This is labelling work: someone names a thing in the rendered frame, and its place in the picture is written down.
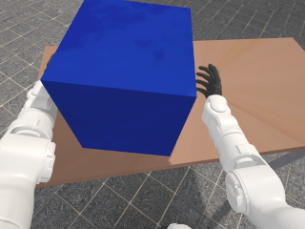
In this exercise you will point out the robot right upper arm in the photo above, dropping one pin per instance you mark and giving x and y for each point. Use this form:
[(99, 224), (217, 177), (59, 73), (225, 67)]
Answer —
[(257, 193)]

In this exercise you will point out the robot left forearm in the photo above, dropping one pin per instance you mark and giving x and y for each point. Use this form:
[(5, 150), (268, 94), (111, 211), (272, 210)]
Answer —
[(37, 117)]

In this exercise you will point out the robot left upper arm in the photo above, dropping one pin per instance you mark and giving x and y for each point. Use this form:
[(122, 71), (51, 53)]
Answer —
[(24, 162)]

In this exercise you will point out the carton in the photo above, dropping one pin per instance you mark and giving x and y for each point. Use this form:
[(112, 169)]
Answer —
[(123, 76)]

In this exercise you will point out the right robot hand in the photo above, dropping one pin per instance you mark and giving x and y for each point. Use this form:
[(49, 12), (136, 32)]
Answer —
[(213, 85)]

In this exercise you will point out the table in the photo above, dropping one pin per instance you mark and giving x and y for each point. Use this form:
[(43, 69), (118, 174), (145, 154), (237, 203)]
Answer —
[(263, 81)]

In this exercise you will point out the robot right forearm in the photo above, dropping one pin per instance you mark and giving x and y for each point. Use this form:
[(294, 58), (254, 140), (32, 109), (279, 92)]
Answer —
[(233, 147)]

